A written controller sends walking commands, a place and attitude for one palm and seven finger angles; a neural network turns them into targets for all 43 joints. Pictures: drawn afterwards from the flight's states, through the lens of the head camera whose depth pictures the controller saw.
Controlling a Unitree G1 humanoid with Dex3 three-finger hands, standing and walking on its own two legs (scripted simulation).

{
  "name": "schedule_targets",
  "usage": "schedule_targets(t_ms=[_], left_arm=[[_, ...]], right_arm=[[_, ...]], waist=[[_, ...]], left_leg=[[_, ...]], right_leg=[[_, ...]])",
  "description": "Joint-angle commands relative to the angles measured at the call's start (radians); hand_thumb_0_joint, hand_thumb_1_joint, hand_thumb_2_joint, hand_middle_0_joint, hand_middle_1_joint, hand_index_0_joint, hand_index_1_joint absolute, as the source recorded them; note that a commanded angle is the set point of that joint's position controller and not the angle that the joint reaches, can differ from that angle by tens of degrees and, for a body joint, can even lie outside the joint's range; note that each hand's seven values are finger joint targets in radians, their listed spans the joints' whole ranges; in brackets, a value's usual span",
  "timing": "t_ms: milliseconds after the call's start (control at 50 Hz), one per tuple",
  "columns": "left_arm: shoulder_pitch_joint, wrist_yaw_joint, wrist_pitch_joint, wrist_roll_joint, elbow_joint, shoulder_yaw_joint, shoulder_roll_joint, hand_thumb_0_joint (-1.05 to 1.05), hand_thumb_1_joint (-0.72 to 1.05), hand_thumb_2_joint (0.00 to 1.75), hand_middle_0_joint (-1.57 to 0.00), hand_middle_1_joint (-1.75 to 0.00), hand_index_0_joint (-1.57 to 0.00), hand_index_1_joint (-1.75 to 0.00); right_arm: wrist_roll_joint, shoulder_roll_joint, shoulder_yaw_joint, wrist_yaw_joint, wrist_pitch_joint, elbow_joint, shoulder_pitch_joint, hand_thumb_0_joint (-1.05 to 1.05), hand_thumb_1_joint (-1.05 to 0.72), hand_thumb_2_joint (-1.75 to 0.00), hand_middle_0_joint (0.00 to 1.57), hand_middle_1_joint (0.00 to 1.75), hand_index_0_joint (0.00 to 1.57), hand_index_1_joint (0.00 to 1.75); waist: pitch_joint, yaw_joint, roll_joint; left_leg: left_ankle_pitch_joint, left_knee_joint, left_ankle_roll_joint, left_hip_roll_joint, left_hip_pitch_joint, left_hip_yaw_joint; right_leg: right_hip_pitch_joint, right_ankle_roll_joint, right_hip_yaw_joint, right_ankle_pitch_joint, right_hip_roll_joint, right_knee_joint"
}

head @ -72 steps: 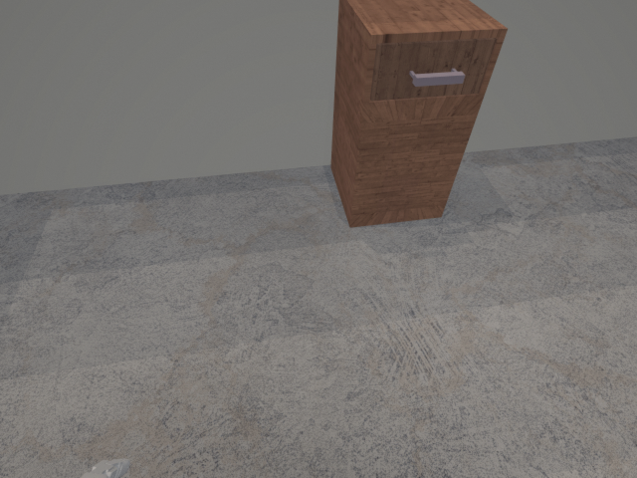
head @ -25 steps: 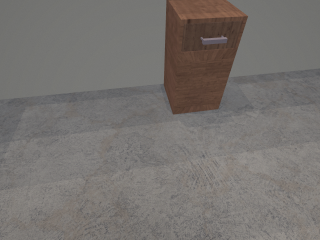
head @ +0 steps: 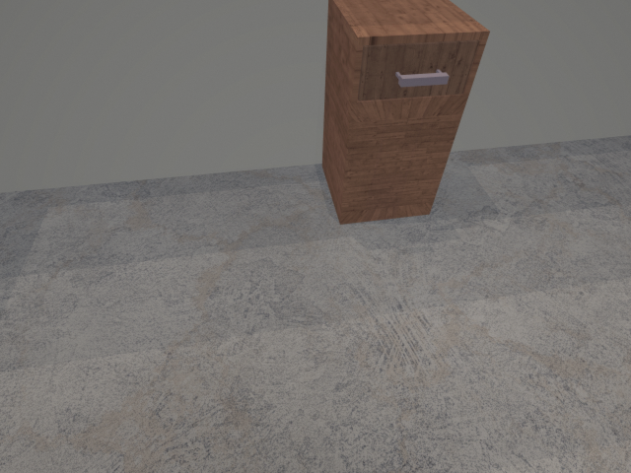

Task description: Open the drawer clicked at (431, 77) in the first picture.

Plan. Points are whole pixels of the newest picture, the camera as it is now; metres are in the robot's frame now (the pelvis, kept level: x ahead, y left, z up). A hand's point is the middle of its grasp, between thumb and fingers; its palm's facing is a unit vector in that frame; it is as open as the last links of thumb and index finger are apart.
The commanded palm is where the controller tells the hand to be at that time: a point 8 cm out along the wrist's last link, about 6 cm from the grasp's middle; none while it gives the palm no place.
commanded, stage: walk to a spot facing it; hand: left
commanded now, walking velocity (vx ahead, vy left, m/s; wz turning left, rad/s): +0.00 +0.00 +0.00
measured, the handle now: (421, 76) +1.30 -0.28 -0.08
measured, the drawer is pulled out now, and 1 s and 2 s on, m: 0.00 0.00 0.00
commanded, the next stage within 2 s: none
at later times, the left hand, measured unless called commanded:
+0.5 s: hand out of the picture +0.05 +0.18 -0.18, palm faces -0.15 -0.95 -0.28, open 7.3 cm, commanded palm none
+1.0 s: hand out of the picture +0.10 +0.16 -0.16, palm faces -0.31 -0.92 -0.24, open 7.3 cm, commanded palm none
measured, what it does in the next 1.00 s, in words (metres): lifts its left foot, turning right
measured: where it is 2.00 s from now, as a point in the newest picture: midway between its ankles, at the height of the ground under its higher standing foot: (395, 465)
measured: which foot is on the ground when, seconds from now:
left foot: down 0.00-0.50, up 0.52-1.00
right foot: down 0.00-1.00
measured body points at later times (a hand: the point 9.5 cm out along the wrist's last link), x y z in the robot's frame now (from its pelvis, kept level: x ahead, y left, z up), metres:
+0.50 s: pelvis -0.02 -0.02 -0.03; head +0.01 -0.05 +0.42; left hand +0.06 +0.23 -0.16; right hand +0.02 -0.28 -0.18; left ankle +0.01 +0.12 -0.75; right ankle -0.01 -0.11 -0.75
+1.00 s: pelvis -0.01 -0.02 +0.00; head +0.01 -0.02 +0.45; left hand +0.11 +0.21 -0.14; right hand -0.01 -0.30 -0.13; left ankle +0.02 +0.13 -0.71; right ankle -0.01 -0.10 -0.75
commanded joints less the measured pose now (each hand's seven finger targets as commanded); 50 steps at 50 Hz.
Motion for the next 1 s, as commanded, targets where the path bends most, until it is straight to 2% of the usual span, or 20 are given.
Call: schedule_targets(t_ms=[0,100,180,240,320,360,380,420,440,460,480,500,520,560,600,700,780,880,940,980], left_arm=[[-0.044,0.013,-0.024,-0.001,-0.064,0.037,0.209,0.0,0.9,0.9,-0.2,-0.3,-0.2,-0.3],[-0.047,0.013,-0.024,-0.001,-0.067,0.039,0.212,0.0,0.9,0.9,-0.2,-0.3,-0.2,-0.3],[0.012,0.018,0.015,-0.002,-0.075,0.028,0.101,0.0,0.9,0.9,-0.2,-0.3,-0.2,-0.3],[0.027,0.013,0.033,0.003,-0.114,0.041,0.103,0.0,0.9,0.9,-0.2,-0.3,-0.2,-0.3],[0.057,0.0,0.048,0.005,-0.158,0.054,0.072,0.0,0.9,0.9,-0.2,-0.3,-0.2,-0.3],[0.077,-0.002,0.055,0.006,-0.18,0.065,0.047,0.0,0.9,0.9,-0.2,-0.3,-0.2,-0.3],[0.089,-0.003,0.055,0.006,-0.188,0.069,0.039,0.0,0.9,0.9,-0.2,-0.3,-0.2,-0.3],[0.147,-0.008,0.049,0.006,-0.188,0.075,0.022,0.0,0.9,0.9,-0.2,-0.3,-0.2,-0.3],[0.191,-0.01,0.043,0.01,-0.176,0.08,0.028,0.0,0.9,0.9,-0.2,-0.3,-0.2,-0.3],[0.242,-0.006,0.031,0.015,-0.168,0.092,0.07,0.0,0.9,0.9,-0.2,-0.3,-0.2,-0.3],[0.237,0.011,0.013,0.027,-0.181,0.112,0.181,0.0,0.9,0.9,-0.2,-0.3,-0.2,-0.3],[0.256,0.023,0.019,0.008,-0.186,0.11,0.171,0.0,0.9,0.9,-0.2,-0.3,-0.2,-0.3],[0.204,0.026,0.02,0.008,-0.202,0.11,0.139,0.0,0.9,0.9,-0.2,-0.3,-0.2,-0.3],[0.125,0.025,0.017,0.004,-0.227,0.102,0.089,0.0,0.9,0.9,-0.2,-0.3,-0.2,-0.3],[0.13,0.021,0.009,0.0,-0.229,0.098,0.067,0.0,0.9,0.9,-0.2,-0.3,-0.2,-0.3],[0.179,0.021,0.008,0.001,-0.216,0.108,0.065,0.0,0.9,0.9,-0.2,-0.3,-0.2,-0.3],[0.207,0.013,0.005,0.005,-0.21,0.112,0.054,0.0,0.9,0.9,-0.2,-0.3,-0.2,-0.3],[0.217,0.005,-0.006,0.012,-0.21,0.116,0.069,0.0,0.9,0.9,-0.2,-0.3,-0.2,-0.3],[0.185,0.004,-0.006,0.016,-0.224,0.118,0.088,0.0,0.9,0.9,-0.2,-0.3,-0.2,-0.3],[0.135,0.002,-0.002,0.015,-0.244,0.121,0.1,0.0,0.9,0.9,-0.2,-0.3,-0.2,-0.3]], right_arm=[[0.001,-0.205,-0.04,-0.009,-0.027,-0.066,-0.053,0.0,-0.9,-0.9,0.2,0.3,0.2,0.3],[0.001,-0.208,-0.042,-0.011,-0.029,-0.065,-0.05,0.0,-0.9,-0.9,0.2,0.3,0.2,0.3],[-0.002,-0.088,-0.03,-0.021,-0.006,-0.07,0.025,0.0,-0.9,-0.9,0.2,0.3,0.2,0.3],[-0.003,-0.107,-0.051,-0.027,0.009,-0.108,0.038,0.0,-0.9,-0.9,0.2,0.3,0.2,0.3],[-0.005,-0.136,-0.078,-0.029,0.014,-0.163,0.015,0.0,-0.9,-0.9,0.2,0.3,0.2,0.3],[-0.006,-0.129,-0.086,-0.027,0.008,-0.184,0.006,0.0,-0.9,-0.9,0.2,0.3,0.2,0.3],[-0.008,-0.123,-0.089,-0.028,0.006,-0.198,-0.008,0.0,-0.9,-0.9,0.2,0.3,0.2,0.3],[-0.013,-0.117,-0.096,-0.029,0.009,-0.214,-0.035,0.0,-0.9,-0.9,0.2,0.3,0.2,0.3],[-0.011,-0.113,-0.099,-0.027,0.013,-0.219,-0.04,0.0,-0.9,-0.9,0.2,0.3,0.2,0.3],[-0.004,-0.079,-0.096,-0.024,0.023,-0.228,-0.04,0.0,-0.9,-0.9,0.2,0.3,0.2,0.3],[-0.002,0.02,-0.077,-0.019,0.027,-0.259,0.003,0.0,-0.9,-0.9,0.2,0.3,0.2,0.3],[-0.001,-0.013,-0.079,-0.025,0.033,-0.273,-0.032,0.0,-0.9,-0.9,0.2,0.3,0.2,0.3],[0.0,-0.017,-0.086,-0.022,0.037,-0.261,-0.023,0.0,-0.9,-0.9,0.2,0.3,0.2,0.3],[-0.003,-0.021,-0.089,-0.018,0.033,-0.237,-0.021,0.0,-0.9,-0.9,0.2,0.3,0.2,0.3],[-0.007,-0.002,-0.088,-0.017,0.035,-0.226,-0.003,0.0,-0.9,-0.9,0.2,0.3,0.2,0.3],[-0.009,0.013,-0.085,-0.025,0.037,-0.229,-0.002,0.0,-0.9,-0.9,0.2,0.3,0.2,0.3],[-0.018,0.003,-0.083,-0.02,0.03,-0.251,-0.02,0.0,-0.9,-0.9,0.2,0.3,0.2,0.3],[-0.015,0.0,-0.084,-0.008,0.007,-0.284,-0.059,0.0,-0.9,-0.9,0.2,0.3,0.2,0.3],[-0.007,0.008,-0.084,-0.006,-0.005,-0.293,-0.026,0.0,-0.9,-0.9,0.2,0.3,0.2,0.3],[-0.001,0.015,-0.082,-0.008,-0.015,-0.284,0.035,0.0,-0.9,-0.9,0.2,0.3,0.2,0.3]], waist=[[-0.04,0.003,0.003],[-0.054,0.0,-0.001],[-0.046,-0.006,0.001],[-0.028,-0.007,0.015],[-0.011,0.003,0.135],[-0.026,0.011,0.199],[-0.033,0.018,0.188],[-0.054,0.05,0.169],[-0.06,0.067,0.111],[-0.054,0.093,-0.054],[-0.033,0.066,-0.403],[-0.046,0.085,-0.302],[-0.025,0.052,-0.254],[0.001,0.028,-0.146],[-0.039,0.018,-0.095],[-0.104,0.034,-0.081],[-0.087,0.053,-0.114],[-0.057,0.073,-0.135],[-0.058,0.059,-0.147],[-0.065,0.03,-0.158]], left_leg=[[0.078,-0.068,0.032,0.114,0.0,-0.096],[0.099,-0.06,0.032,0.119,0.021,-0.087],[0.121,0.009,0.012,0.132,0.024,-0.027],[0.078,0.026,0.026,0.163,0.008,-0.028],[0.041,-0.023,0.091,0.274,-0.045,-0.081],[0.171,-0.05,0.168,0.36,-0.06,-0.109],[0.238,-0.021,0.179,0.371,-0.056,-0.087],[0.278,0.094,0.134,0.342,-0.076,0.005],[0.21,0.19,0.091,0.301,-0.121,0.055],[0.021,0.402,0.014,0.206,-0.202,0.126],[-0.39,0.669,-0.054,0.036,-0.463,0.143],[-0.399,0.754,-0.038,0.04,-0.428,-0.002],[-0.316,0.785,-0.03,0.062,-0.427,-0.036],[-0.195,0.813,-0.039,0.079,-0.429,-0.038],[-0.141,0.791,-0.053,0.071,-0.418,-0.033],[-0.133,0.732,-0.069,0.052,-0.445,-0.04],[-0.146,0.675,-0.073,0.056,-0.452,-0.034],[-0.202,0.498,-0.059,0.038,-0.409,-0.024],[-0.232,0.371,-0.041,0.012,-0.301,-0.015],[-0.224,0.246,-0.023,-0.01,-0.162,-0.005]], right_leg=[[-0.011,-0.03,0.106,0.061,-0.112,-0.08],[-0.014,-0.033,0.113,0.094,-0.11,-0.075],[-0.076,-0.019,0.123,0.193,-0.098,0.007],[-0.147,-0.018,0.123,0.173,-0.067,0.082],[-0.22,0.001,0.057,0.001,0.001,0.3],[-0.238,0.017,0.009,-0.272,0.0,0.5],[-0.236,0.016,0.015,-0.302,-0.019,0.512],[-0.15,0.009,-0.008,-0.232,-0.038,0.384],[-0.084,0.011,-0.031,-0.115,-0.029,0.274],[-0.026,-0.005,0.089,0.071,-0.093,0.072],[0.033,-0.078,0.512,0.334,-0.333,-0.074],[-0.023,-0.151,0.527,0.364,-0.362,-0.104],[-0.059,-0.156,0.472,0.206,-0.307,-0.117],[-0.085,-0.138,0.421,0.147,-0.236,-0.096],[-0.051,-0.133,0.371,0.184,-0.199,-0.08],[0.062,-0.128,0.385,0.208,-0.173,-0.064],[0.056,-0.151,0.462,-0.092,-0.156,-0.132],[0.016,-0.197,0.536,-0.291,-0.144,-0.18],[-0.052,-0.201,0.55,-0.302,-0.138,-0.177],[-0.139,-0.19,0.536,-0.277,-0.112,-0.155]])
